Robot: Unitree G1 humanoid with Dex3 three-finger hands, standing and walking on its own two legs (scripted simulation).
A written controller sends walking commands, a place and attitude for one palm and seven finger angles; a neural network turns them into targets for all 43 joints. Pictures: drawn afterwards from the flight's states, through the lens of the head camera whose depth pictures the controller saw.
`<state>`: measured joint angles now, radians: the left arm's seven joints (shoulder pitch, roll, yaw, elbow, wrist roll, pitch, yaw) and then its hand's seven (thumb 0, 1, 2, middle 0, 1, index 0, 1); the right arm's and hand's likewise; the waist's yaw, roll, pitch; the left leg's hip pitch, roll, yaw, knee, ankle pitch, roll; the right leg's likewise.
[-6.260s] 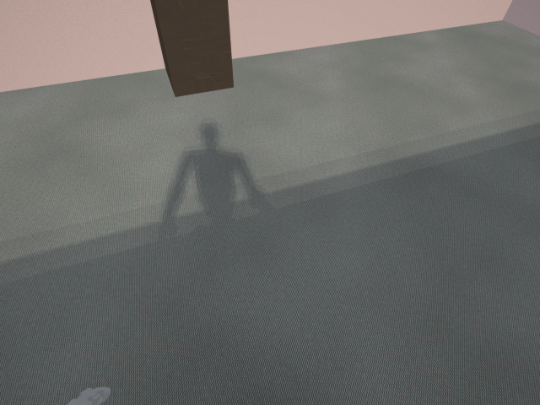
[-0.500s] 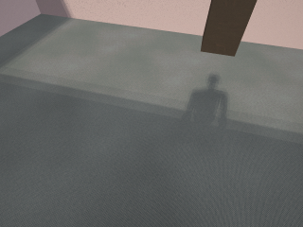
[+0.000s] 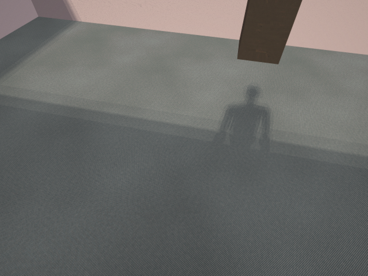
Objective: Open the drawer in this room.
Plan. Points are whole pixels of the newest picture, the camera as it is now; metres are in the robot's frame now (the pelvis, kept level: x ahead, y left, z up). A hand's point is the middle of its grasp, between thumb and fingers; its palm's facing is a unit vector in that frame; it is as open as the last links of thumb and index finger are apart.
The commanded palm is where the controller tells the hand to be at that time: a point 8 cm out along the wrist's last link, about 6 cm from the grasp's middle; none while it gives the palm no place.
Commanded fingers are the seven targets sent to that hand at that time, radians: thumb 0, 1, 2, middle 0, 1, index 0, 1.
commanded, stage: stand and wait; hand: left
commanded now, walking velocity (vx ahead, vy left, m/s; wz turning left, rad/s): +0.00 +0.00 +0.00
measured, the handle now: out of the picture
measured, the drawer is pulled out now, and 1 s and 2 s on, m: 0.00 0.00 0.00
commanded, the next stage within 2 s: turn or walk to find it in 0.06 s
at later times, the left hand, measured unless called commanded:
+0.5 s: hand out of the picture +0.05 +0.17 -0.18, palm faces -0.02 -0.97 -0.23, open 7.4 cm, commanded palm none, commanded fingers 0.00 0.90 0.90 -0.20 -0.30 -0.20 -0.30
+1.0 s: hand out of the picture +0.08 +0.16 -0.18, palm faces -0.05 -0.98 -0.20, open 7.4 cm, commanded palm none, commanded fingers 0.00 0.90 0.90 -0.20 -0.30 -0.20 -0.30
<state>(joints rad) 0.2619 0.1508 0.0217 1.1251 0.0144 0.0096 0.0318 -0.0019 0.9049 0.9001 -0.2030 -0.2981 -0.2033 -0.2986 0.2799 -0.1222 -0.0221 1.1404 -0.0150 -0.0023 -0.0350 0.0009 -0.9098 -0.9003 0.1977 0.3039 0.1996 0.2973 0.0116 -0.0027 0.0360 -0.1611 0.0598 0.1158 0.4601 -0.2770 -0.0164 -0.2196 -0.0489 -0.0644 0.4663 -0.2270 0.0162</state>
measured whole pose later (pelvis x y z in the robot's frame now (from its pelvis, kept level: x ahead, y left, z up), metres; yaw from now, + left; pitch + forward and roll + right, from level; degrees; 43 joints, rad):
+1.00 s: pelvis +0.05 -0.02 -0.01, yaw -5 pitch +0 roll -1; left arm 0.25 0.16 0.02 1.11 0.01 -0.02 0.02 0.00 0.90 0.90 -0.20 -0.30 -0.20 -0.30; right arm 0.23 -0.18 -0.02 1.12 -0.01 0.01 -0.03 0.00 -0.91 -0.90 0.20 0.30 0.20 0.30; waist 0.01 0.03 0.08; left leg -0.19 0.08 0.07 0.54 -0.32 -0.02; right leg -0.19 0.00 -0.09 0.50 -0.30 -0.02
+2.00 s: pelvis +0.03 +0.00 +0.01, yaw -4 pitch -2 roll +0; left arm 0.19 0.29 0.01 1.14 0.01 0.00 0.01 0.00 0.90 0.90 -0.21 -0.30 -0.21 -0.30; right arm 0.15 -0.29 -0.01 1.12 -0.01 -0.01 0.00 0.00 -0.91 -0.90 0.20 0.30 0.20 0.30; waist 0.02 -0.01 0.06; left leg -0.12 0.02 0.07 0.35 -0.20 0.01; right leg -0.12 -0.05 -0.09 0.35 -0.19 0.02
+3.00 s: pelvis +0.04 +0.01 +0.00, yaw -2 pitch -2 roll +0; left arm 0.23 0.21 0.02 1.11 0.01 0.02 0.03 0.00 0.90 0.90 -0.20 -0.30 -0.21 -0.30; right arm 0.19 -0.19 -0.02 1.10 -0.01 0.01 -0.02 0.00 -0.91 -0.90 0.20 0.30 0.20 0.30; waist 0.01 -0.01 0.05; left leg -0.16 0.01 0.04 0.47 -0.27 0.01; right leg -0.14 -0.07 -0.13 0.45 -0.27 0.03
